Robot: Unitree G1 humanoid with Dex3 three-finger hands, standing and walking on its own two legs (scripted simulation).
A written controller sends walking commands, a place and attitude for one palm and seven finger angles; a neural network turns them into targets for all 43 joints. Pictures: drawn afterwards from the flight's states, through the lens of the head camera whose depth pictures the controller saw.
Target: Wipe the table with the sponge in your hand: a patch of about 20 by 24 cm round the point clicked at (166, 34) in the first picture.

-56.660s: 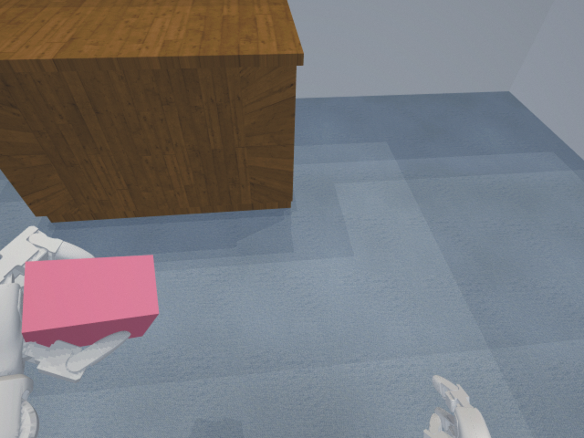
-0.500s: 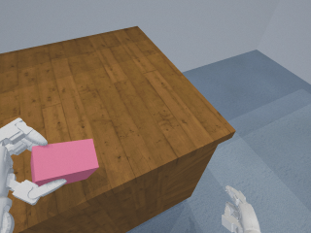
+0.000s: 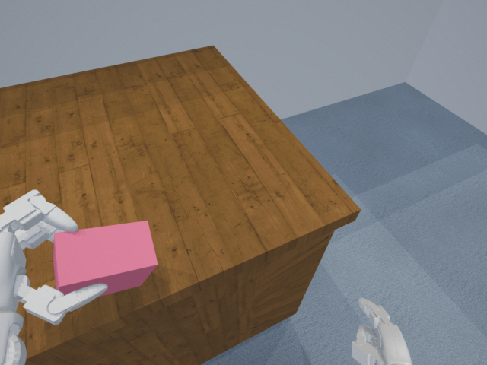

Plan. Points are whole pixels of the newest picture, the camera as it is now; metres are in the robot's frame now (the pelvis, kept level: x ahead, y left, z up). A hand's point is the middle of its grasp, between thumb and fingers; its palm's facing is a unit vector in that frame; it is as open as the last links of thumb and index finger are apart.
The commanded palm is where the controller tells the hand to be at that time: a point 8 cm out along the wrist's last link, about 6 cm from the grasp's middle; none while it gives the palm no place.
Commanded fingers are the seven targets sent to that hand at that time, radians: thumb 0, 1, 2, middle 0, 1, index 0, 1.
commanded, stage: shuffle to correct the standing spot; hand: left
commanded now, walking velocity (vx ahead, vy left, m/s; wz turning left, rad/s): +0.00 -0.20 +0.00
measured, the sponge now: (116, 260) +0.23 +0.19 +0.10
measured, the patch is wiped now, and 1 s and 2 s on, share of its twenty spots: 0.90 0.90 0.90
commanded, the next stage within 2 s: none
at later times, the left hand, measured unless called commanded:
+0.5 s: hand (44, 259) +0.21 +0.25 +0.16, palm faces +0.33 -0.87 -0.36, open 10.1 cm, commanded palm +0.15 +0.29 +0.18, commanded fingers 0.00 0.10 1.30 -1.20 -1.60 -1.20 -1.60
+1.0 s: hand (43, 257) +0.21 +0.25 +0.16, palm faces +0.33 -0.87 -0.38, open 10.1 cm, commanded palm +0.15 +0.29 +0.18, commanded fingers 0.00 0.10 1.30 -1.20 -1.60 -1.20 -1.60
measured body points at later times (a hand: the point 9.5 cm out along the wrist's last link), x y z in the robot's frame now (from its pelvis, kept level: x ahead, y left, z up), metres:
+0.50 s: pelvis -0.01 +0.01 +0.00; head +0.01 +0.01 +0.45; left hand +0.18 +0.29 +0.18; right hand +0.16 -0.21 -0.08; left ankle +0.00 +0.18 -0.74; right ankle +0.02 -0.05 -0.74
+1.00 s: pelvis -0.01 +0.01 +0.00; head +0.01 +0.01 +0.45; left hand +0.18 +0.29 +0.18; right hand +0.17 -0.21 -0.08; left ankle +0.00 +0.18 -0.74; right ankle +0.02 -0.05 -0.74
